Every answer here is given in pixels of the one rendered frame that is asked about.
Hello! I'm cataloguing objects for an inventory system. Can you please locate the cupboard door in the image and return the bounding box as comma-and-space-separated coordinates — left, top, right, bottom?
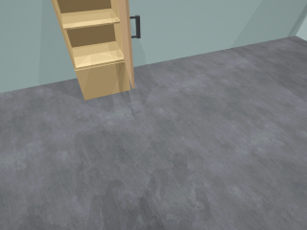
118, 0, 135, 89

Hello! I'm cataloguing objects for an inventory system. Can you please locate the handle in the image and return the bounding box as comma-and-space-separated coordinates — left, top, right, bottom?
130, 14, 141, 38

